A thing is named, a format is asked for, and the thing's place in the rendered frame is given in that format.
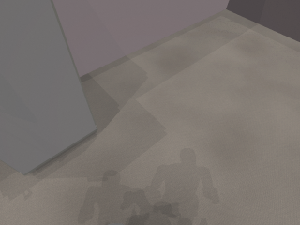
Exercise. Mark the fridge door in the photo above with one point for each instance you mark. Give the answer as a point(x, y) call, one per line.
point(43, 109)

